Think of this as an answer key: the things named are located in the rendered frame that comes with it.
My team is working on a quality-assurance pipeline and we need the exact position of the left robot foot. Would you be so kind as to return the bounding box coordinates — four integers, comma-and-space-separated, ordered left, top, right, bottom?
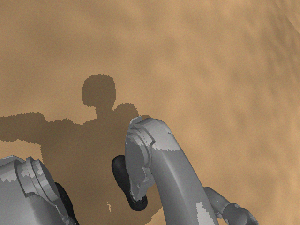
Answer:
55, 182, 79, 225

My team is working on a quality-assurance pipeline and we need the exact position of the right robot foot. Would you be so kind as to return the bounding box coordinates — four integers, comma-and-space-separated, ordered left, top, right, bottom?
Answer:
112, 155, 148, 211

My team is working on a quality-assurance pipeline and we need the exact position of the right robot arm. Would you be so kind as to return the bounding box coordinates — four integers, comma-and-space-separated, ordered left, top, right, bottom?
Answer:
222, 203, 259, 225

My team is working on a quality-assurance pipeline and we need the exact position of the right robot hand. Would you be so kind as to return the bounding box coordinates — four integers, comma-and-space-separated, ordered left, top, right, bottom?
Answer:
203, 187, 230, 219

